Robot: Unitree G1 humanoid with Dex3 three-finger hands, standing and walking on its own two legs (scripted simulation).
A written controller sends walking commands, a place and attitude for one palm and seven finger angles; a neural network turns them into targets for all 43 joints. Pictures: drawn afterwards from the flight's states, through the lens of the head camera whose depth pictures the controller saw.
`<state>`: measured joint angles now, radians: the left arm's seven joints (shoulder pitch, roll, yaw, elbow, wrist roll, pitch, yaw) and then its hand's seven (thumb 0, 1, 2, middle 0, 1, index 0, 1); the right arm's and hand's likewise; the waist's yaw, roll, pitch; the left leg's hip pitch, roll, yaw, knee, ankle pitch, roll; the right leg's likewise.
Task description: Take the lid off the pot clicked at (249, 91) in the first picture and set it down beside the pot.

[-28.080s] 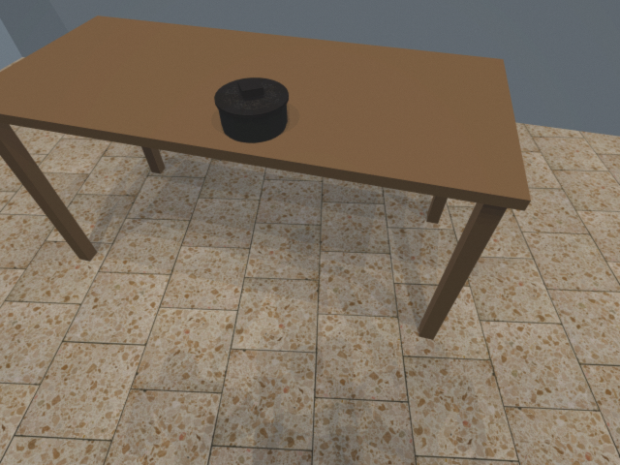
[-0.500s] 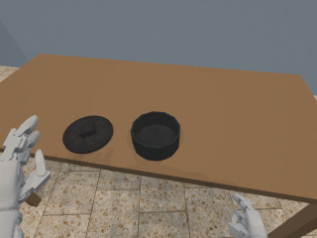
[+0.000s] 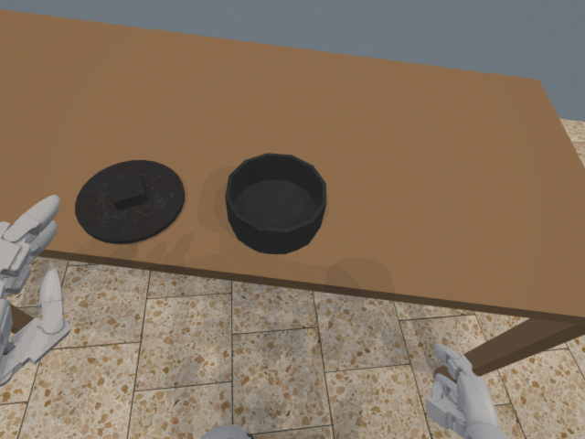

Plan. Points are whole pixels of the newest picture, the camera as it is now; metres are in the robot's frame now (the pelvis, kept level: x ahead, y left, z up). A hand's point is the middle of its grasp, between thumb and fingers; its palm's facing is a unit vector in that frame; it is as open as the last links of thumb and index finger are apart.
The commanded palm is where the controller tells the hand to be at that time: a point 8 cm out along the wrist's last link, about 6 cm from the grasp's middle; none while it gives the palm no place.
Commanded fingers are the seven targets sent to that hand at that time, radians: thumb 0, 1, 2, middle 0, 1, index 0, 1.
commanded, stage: step back with the hand held close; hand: left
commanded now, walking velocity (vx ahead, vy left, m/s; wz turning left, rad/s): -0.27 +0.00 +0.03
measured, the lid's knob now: (127, 190) +0.47 +0.31 -0.02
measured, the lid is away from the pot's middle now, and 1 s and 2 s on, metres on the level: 0.25 0.25 0.25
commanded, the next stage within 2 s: stop stepping back and stand still in 0.98 s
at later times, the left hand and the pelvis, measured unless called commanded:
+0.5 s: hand out of the picture +0.14 +0.25 +0.16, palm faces +0.37 -0.83 -0.42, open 7.4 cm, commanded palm +0.06 +0.29 +0.18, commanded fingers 0.00 0.90 0.90 -0.20 -0.30 -0.20 -0.30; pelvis -0.06 +0.01 -0.01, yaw +2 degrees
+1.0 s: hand out of the picture +0.07 +0.25 +0.16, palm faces +0.28 -0.87 -0.41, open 7.4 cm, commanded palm -0.01 +0.29 +0.18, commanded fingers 0.00 0.90 0.90 -0.20 -0.30 -0.20 -0.30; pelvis -0.15 +0.01 +0.00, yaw -1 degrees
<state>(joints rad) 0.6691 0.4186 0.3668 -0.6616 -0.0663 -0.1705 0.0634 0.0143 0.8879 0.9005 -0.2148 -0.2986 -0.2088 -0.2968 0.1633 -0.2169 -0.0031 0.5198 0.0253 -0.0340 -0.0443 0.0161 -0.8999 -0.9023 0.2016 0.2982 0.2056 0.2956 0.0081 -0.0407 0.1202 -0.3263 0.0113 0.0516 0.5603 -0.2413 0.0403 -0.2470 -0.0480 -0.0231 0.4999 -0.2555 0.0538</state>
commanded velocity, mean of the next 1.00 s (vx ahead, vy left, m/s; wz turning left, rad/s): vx -0.35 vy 0.00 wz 0.01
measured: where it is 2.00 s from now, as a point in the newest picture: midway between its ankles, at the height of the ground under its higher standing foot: outside the picture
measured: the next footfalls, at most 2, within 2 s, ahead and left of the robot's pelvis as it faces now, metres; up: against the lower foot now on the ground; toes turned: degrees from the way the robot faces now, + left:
right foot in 0.62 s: -0.07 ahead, -0.14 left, +0.00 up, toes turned -3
left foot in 0.82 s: -0.02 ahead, +0.10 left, +0.00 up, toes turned +3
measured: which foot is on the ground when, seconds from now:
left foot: down 0.00-0.68, up 0.70-0.80, down 0.82-1.00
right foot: down 0.00-0.40, up 0.42-0.60, down 0.62-0.84, up 0.86-1.00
